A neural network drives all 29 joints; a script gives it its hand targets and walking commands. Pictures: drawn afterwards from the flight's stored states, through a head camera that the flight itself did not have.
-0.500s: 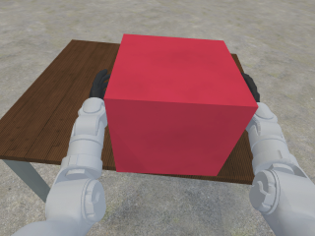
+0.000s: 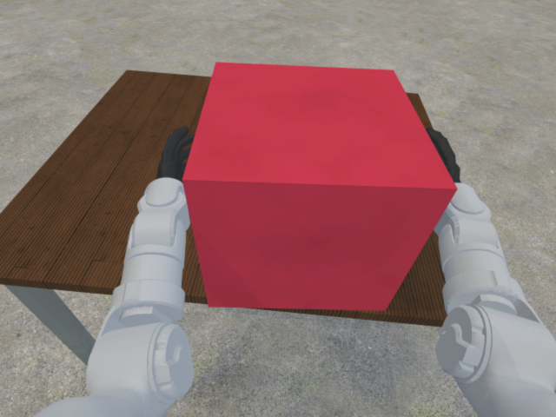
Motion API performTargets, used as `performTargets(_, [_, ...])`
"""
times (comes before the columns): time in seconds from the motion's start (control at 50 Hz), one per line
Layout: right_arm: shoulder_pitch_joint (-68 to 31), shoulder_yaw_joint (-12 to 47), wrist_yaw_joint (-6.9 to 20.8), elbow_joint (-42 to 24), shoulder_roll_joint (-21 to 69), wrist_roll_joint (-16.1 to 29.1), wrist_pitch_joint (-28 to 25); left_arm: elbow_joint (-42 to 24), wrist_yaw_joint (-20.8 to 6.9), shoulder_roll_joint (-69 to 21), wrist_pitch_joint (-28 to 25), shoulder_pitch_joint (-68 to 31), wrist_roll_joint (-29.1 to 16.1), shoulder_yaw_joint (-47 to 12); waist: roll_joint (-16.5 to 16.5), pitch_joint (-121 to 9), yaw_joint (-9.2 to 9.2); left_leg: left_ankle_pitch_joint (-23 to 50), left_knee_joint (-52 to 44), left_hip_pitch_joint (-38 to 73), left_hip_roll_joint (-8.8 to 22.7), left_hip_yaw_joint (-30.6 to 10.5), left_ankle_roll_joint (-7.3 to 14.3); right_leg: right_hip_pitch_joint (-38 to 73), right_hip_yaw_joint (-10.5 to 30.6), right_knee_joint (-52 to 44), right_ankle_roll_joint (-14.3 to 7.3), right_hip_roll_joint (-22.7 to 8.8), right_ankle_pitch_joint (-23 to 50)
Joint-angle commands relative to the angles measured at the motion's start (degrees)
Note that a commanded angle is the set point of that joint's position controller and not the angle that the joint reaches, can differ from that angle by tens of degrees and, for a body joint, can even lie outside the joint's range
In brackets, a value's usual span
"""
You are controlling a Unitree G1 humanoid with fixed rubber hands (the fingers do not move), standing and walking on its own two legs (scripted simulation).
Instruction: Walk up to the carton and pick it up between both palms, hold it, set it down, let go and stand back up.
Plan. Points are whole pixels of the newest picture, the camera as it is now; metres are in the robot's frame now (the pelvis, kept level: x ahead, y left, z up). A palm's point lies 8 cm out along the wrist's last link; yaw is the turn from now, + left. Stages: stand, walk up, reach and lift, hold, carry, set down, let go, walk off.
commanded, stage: set down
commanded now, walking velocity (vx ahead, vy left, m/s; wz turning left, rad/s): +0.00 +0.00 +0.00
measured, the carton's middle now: (301, 187) +0.45 -0.01 +0.10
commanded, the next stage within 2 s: none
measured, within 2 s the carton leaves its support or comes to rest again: neither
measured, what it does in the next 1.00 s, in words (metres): stands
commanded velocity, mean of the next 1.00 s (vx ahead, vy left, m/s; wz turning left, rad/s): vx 0.00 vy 0.00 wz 0.00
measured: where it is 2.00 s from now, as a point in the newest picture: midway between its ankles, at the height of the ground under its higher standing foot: outside the picture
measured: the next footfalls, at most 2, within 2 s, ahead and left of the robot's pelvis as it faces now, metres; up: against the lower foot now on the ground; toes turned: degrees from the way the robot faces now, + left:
none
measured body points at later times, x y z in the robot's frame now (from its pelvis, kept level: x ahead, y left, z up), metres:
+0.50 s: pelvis +0.00 +0.00 +0.00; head +0.01 +0.01 +0.45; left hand +0.42 +0.19 +0.14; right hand +0.43 -0.20 +0.16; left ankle +0.00 +0.13 -0.75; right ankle -0.01 -0.11 -0.75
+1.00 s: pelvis -0.01 +0.00 -0.01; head +0.04 +0.00 +0.44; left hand +0.44 +0.19 +0.11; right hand +0.46 -0.23 +0.13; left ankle +0.00 +0.13 -0.75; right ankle -0.01 -0.11 -0.75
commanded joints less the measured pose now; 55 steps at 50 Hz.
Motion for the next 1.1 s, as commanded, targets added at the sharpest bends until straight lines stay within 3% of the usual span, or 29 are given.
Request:
performTargets(0.0, [-26.3, 9.6, 7.0, -5.9, 19.9, -0.6, -2.4, -2.1, -4.5, -21.0, -1.0, -24.8, -0.7, -13.9, -0.5, -19.0, -0.89, 10.7, 0.2, 10.3, -1.2, 4.0, -0.9, 4.0, -4.6, 0.5, 4.6, 1.0, 18.3])
performTargets(0.44, [-19.3, 8.3, 8.3, -7.3, 19.6, -3.7, -0.8, -2.5, -6.0, -21.6, 0.0, -17.7, 2.5, -10.2, -0.8, -12.2, -0.81, 9.7, -0.2, 11.8, -1.1, 4.5, -0.2, 1.4, -4.7, -0.3, 4.8, 1.1, 14.8])
performTargets(0.52, [-18.4, 7.1, 8.4, -6.7, 15.9, -4.8, -0.4, -2.6, -5.5, -19.2, 0.2, -16.6, 3.4, -8.7, -0.6, -11.1, -0.37, 9.7, 0.1, 13.3, -1.1, 4.8, -0.4, 0.3, -4.9, -0.7, 4.6, 1.2, 13.2])
performTargets(0.58, [-16.2, 5.0, 6.7, -4.5, 7.6, -4.9, -0.7, -1.5, -3.4, -12.2, 0.0, -15.8, 3.5, -7.2, -0.9, -10.7, -0.29, 10.0, 0.5, 13.8, -1.1, 5.1, -0.5, -0.7, -4.7, -0.7, 4.8, 1.2, 12.3])
performTargets(0.64, [-14.6, 7.4, 2.1, -1.6, -6.4, 0.1, -3.2, -2.3, 2.6, 1.0, -2.2, -16.7, -1.3, -11.4, -0.1, -13.3, 0.8, 11.6, 0.7, 12.8, -0.8, 4.8, 0.0, -2.3, -3.9, -0.4, 5.1, 1.7, 12.8])
performTargets(0.68, [-21.7, 13.1, -0.5, -0.4, -10.7, 9.7, -4.8, -2.5, 7.5, 4.3, -4.7, -22.3, -10.3, -19.2, 2.5, -20.6, 1.16, 13.0, 2.9, 8.1, 0.2, 3.6, -1.0, -4.9, -2.5, 0.1, 3.2, 2.5, 14.7])
performTargets(0.74, [-27.3, 19.2, -1.6, 2.1, -15.4, 17.8, -4.3, 3.2, 10.1, 8.8, -5.1, -26.0, -15.7, -20.9, 1.8, -27.1, 1.86, 12.4, 5.6, 4.3, 0.9, 3.6, -1.3, -4.6, -0.9, 1.7, 1.6, 2.4, 17.3])
performTargets(0.8, [-31.3, 21.8, -2.7, 0.6, -21.3, 23.4, -5.3, 4.3, 10.8, 13.3, -5.9, -28.6, -20.1, -21.5, -0.1, -36.4, 3.34, 17.4, 9.2, 2.8, 0.9, 4.2, -2.2, -3.4, -0.8, 4.1, 1.6, 2.8, 21.6])
performTargets(0.88, [-31.9, 25.4, -3.6, 3.5, -25.9, 27.4, -5.9, 5.2, 9.9, 17.3, -7.1, -28.6, -20.9, -19.4, -0.8, -43.0, 3.99, 25.6, 12.1, 2.7, 1.0, 4.4, -3.1, -1.6, -0.6, 6.5, 2.1, 3.4, 29.6])
performTargets(0.98, [-31.3, 28.8, -2.9, 8.0, -29.5, 31.5, -4.2, 5.9, 8.3, 19.6, -6.4, -29.3, -24.1, -22.0, -1.1, -37.8, 2.89, 24.5, 11.4, 2.0, 0.6, 3.1, -3.2, -3.8, -1.4, 6.0, 1.1, 4.8, 27.4])
performTargets(1.08, [-32.0, 32.2, -1.8, 8.0, -29.4, 34.8, -3.8, 7.7, 7.3, 23.9, -7.5, -31.2, -25.9, -22.1, -1.2, -36.5, 3.99, 16.4, 9.7, -4.9, -0.2, 3.4, -1.8, -2.1, -0.1, 6.2, 1.7, 3.2, 22.8])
